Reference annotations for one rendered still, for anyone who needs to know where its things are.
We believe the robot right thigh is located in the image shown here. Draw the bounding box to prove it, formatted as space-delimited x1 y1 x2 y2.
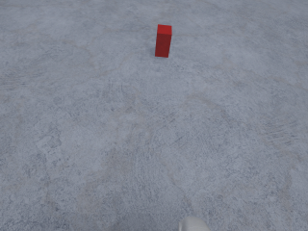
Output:
178 217 211 231

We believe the carton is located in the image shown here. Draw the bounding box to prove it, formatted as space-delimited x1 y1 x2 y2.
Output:
155 24 172 58

